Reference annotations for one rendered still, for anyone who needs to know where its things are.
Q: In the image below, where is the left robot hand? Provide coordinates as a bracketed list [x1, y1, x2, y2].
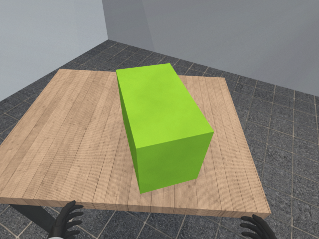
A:
[47, 200, 84, 239]

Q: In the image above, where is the carton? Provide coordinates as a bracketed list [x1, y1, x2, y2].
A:
[116, 63, 214, 194]

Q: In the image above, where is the right robot hand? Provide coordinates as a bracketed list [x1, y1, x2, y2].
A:
[240, 214, 277, 239]

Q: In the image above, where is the table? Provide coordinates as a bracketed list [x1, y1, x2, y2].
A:
[0, 69, 271, 239]

